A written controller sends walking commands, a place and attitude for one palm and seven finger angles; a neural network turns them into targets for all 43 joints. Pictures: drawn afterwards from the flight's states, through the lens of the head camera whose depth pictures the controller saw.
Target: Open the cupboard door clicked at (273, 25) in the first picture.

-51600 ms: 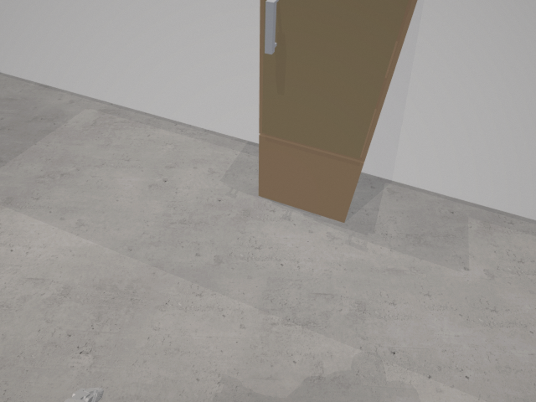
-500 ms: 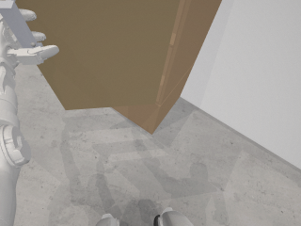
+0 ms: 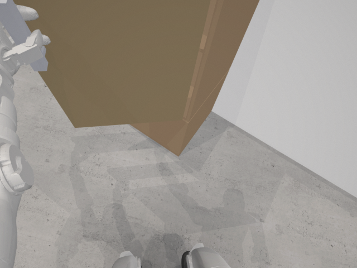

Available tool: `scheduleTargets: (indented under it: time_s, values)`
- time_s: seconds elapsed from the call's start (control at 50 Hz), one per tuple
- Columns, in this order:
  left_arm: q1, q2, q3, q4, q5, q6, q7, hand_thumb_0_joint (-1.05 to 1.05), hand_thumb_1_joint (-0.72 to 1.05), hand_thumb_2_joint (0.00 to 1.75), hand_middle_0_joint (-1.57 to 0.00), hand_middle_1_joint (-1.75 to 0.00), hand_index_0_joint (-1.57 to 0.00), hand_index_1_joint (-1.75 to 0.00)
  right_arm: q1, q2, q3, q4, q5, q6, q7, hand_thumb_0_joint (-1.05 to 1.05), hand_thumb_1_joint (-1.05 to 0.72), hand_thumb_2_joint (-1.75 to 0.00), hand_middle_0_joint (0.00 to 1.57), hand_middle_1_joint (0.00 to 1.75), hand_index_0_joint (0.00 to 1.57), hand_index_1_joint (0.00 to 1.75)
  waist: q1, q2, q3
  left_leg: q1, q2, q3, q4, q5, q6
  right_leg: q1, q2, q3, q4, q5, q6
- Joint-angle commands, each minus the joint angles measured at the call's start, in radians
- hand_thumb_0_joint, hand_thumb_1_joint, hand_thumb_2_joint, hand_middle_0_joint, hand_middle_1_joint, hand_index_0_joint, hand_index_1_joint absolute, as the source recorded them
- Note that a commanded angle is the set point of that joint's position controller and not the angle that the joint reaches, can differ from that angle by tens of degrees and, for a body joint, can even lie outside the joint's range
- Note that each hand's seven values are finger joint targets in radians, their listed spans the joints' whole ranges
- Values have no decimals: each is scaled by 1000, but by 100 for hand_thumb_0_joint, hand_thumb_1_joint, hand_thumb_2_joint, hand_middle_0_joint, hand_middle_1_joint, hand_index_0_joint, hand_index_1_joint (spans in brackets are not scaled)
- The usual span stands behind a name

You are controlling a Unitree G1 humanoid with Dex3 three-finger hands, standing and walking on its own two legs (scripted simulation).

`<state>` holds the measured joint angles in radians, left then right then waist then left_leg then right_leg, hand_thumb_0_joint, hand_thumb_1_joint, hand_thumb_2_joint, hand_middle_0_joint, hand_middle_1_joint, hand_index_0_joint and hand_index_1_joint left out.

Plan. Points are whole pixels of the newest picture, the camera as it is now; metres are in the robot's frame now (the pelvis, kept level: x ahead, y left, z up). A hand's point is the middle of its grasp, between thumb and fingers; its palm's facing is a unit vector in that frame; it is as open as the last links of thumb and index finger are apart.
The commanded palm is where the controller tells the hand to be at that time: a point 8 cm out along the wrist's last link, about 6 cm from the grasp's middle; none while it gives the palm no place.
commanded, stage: pull the door open along its arc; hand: left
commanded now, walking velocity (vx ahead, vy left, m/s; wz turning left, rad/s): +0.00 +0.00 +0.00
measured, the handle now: (25, 30) +0.59 +0.24 +0.13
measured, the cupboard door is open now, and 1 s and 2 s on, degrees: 42 84 84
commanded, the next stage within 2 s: open thumb and fingers to let go in 0.90 s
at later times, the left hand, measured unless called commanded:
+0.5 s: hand (38, 82) +0.46 +0.20 +0.13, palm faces +0.06 -1.00 +0.06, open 6.2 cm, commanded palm +0.39 +0.24 +0.13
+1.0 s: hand (112, 157) +0.31 +0.08 +0.14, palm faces +0.38 -0.93 +0.02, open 6.2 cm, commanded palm +0.27 +0.12 +0.13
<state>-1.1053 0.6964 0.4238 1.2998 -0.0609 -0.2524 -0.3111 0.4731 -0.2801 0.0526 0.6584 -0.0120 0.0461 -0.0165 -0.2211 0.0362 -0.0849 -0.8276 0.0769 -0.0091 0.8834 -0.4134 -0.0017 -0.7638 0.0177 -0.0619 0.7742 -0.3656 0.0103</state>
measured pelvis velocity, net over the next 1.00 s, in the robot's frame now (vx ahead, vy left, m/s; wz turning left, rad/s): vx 0.02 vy -0.03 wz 0.04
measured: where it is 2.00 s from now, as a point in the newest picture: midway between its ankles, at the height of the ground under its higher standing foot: outside the picture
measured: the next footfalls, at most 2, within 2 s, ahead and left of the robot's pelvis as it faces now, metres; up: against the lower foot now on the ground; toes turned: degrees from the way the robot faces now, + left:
none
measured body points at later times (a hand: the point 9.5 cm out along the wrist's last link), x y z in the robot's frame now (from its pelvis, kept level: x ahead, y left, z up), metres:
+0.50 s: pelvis +0.02 +0.00 +0.02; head +0.08 +0.00 +0.46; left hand +0.45 +0.25 +0.13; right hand +0.07 -0.26 -0.10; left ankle -0.01 +0.11 -0.70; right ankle -0.01 -0.13 -0.70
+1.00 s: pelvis +0.02 -0.03 +0.03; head +0.01 -0.05 +0.48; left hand +0.28 +0.13 +0.14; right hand +0.22 -0.23 -0.05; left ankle -0.01 +0.11 -0.70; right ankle -0.01 -0.13 -0.70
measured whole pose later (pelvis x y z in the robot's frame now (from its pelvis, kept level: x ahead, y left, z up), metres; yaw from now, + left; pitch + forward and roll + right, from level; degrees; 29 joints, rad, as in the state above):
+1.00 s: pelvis +0.02 -0.03 +0.03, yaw +2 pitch +1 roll +0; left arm 0.11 -0.07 -0.13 -0.11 0.00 0.08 0.44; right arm 0.14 -0.18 0.04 0.55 -0.04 0.10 -0.02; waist 0.00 0.05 -0.07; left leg -0.28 0.05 0.00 0.63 -0.36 -0.04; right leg -0.26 0.00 -0.06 0.62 -0.38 -0.02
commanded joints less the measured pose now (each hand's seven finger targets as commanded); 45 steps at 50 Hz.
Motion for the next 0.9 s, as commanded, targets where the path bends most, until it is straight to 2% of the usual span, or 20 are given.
scheduleTargets:
  time_s: [0.0, 0.06, 0.1, 0.16, 0.22, 0.4, 0.42, 0.44, 0.46, 0.48, 0.54, 0.6, 0.62, 0.64, 0.68, 0.72, 0.74, 0.78, 0.82, 0.88]
  values:
    - [-413, 295, 60, -215, -1, -68, -17, 0, 90, 90, -40, -135, -40, -135, 194, -194, -72, -47, -2, -7, -17, 0, -90, -90, 20, 30, 20, 30, 8, 178, -480, 403, -42, -37, -65, 465, 26, 145, 43, 17, -52, 376, -19]
    - [-312, 258, 55, -223, -27, -57, -37, 0, 90, 90, -40, -135, -40, -135, 176, -193, -75, -71, 4, -2, -14, 0, -90, -90, 20, 30, 20, 30, 26, 122, -451, 367, -44, -19, -75, 434, 31, 188, 45, 17, -60, 387, -15]
    - [-273, 265, 71, -278, -40, -65, -43, 0, 90, 90, -40, -135, -40, -135, 163, -193, -77, -87, 6, 3, -12, 0, -90, -90, 20, 30, 20, 30, 49, 158, -484, 395, -44, -15, -83, 469, 28, 216, 44, 16, -54, 420, -19]
    - [-167, 230, 70, -316, -63, -54, -52, 0, 90, 90, -40, -135, -40, -135, 142, -190, -85, -109, 13, 10, -9, 0, -90, -90, 20, 30, 20, 30, 69, 99, -465, 381, -45, -3, -92, 477, 32, 257, 47, 15, -59, 449, -17]
    - [-51, 211, 92, -413, -96, -48, -56, 0, 90, 90, -40, -135, -40, -135, 117, -186, -91, -135, 19, 15, -5, 0, -90, -90, 20, 30, 20, 30, 104, 111, -503, 412, -48, 11, -101, 545, 31, 315, 45, 19, -58, 526, -20]
    - [376, -46, -10, -768, -191, 22, -27, 0, 90, 90, -40, -135, -40, -135, -22, -147, -104, -218, 54, -4, 14, 0, -90, -90, 20, 30, 20, 30, 169, 41, -403, 451, -52, 33, -160, 618, 32, 416, 32, 10, -85, 600, -19]
    - [376, -72, 125, -866, -247, 43, 129, 0, 90, 90, -40, -135, -40, -135, -63, -112, -104, -227, 48, -21, 19, 0, -90, -90, 20, 30, 20, 30, 257, 21, -397, 409, -64, 32, -162, 603, 19, 430, 33, -4, -96, 579, -14]
    - [444, -205, 14, -891, -231, 72, 207, 0, 90, 90, -40, -135, -40, -135, -82, -108, -103, -223, 49, -35, 29, 0, -90, -90, 20, 30, 20, 30, 217, 32, -357, 429, -62, 35, -180, 580, 11, 418, 34, -14, -100, 552, -12]
    - [507, -250, 8, -939, -216, 91, 276, 0, 90, 90, -40, -135, -40, -135, -89, -103, -109, -214, 47, -47, 37, 0, -90, -90, 20, 30, 20, 30, 221, 8, -336, 429, -59, 36, -183, 579, 7, 413, 33, -22, -104, 543, -12]
    - [549, -271, -5, -1013, -190, 96, 343, 0, 90, 90, -40, -135, -40, -135, -98, -101, -108, -212, 43, -55, 43, 0, -90, -90, 20, 30, 20, 30, 226, -28, -334, 426, -59, 36, -186, 591, 8, 440, 32, -24, -106, 558, -14]
    - [656, -392, -112, -1204, -83, 150, 509, 0, 90, 90, -40, -135, -40, -135, -159, -76, -107, -211, 31, -57, 58, 0, -90, -90, 20, 30, 20, 30, 227, 44, -336, 487, -52, 42, -199, 639, 0, 452, 18, -22, -102, 558, -18]
    - [741, -455, -162, -1298, -27, 199, 627, 0, 90, 90, -40, -135, -40, -135, -223, -65, -103, -220, 18, -36, 46, 0, -90, -90, 20, 30, 20, 30, 232, -37, -306, 477, -54, 42, -233, 530, -1, 512, 9, -15, -125, 531, -25]
    - [742, -511, -228, -1346, -11, 212, 644, 0, 90, 90, -40, -135, -40, -135, -249, -59, -98, -226, 13, -33, 40, 0, -90, -90, 20, 30, 20, 30, 222, -22, -295, 496, -56, 48, -242, 502, -1, 517, 5, -12, -135, 525, -26]
    - [779, -507, -197, -1361, -14, 225, 680, 0, 90, 90, -40, -135, -40, -135, -275, -51, -93, -230, 11, -28, 29, 0, -90, -90, 20, 30, 20, 30, 242, -60, -276, 489, -58, 42, -256, 471, -3, 536, 2, -14, -146, 499, -29]
    - [818, -539, -248, -1421, 10, 241, 715, 0, 90, 90, -40, -135, -40, -135, -315, -44, -86, -234, 4, -14, 9, 0, -90, -90, 20, 30, 20, 30, 238, -95, -250, 503, -59, 41, -274, 426, -1, 561, -6, -4, -177, 471, -28]
    - [905, -600, -312, -1499, 28, 252, 728, 0, 90, 90, -40, -135, -40, -135, -351, -22, -75, -245, -3, -6, 1, 0, -90, -90, 20, 30, 20, 30, 250, -45, -225, 533, -63, 48, -286, 433, -1, 574, -12, -1, -185, 482, -31]
    - [957, -623, -334, -1523, 32, 259, 728, 0, 90, 90, -40, -135, -40, -135, -361, -16, -72, -249, -7, -3, -1, 0, -90, -90, 20, 30, 20, 30, 253, -65, -212, 542, -64, 50, -291, 435, 0, 584, -13, -4, -192, 492, -31]
    - [1049, -599, -323, -1564, 42, 264, 730, 0, 90, 90, -40, -135, -40, -135, -380, -13, -70, -251, -12, 11, -11, 0, -90, -90, 20, 30, 20, 30, 261, -103, -188, 550, -63, 50, -301, 418, 3, 612, -17, 7, -217, 491, -30]
    - [1109, -638, -367, -1639, 45, 266, 732, 0, 90, 90, -40, -135, -40, -135, -406, 6, -60, -264, -15, 18, -11, 0, -90, -90, 20, 30, 20, 30, 266, -64, -156, 566, -67, 54, -309, 424, 4, 619, -22, 10, -222, 512, -30]
    - [1053, -688, -443, -1648, 68, 275, 758, 0, 90, 90, -40, -135, -40, -135, -426, 11, -53, -254, -27, 23, -13, 0, -90, -90, 20, 30, 20, 30, 238, -78, -92, 575, -69, 44, -298, 402, 5, 579, -24, 12, -237, 487, -28]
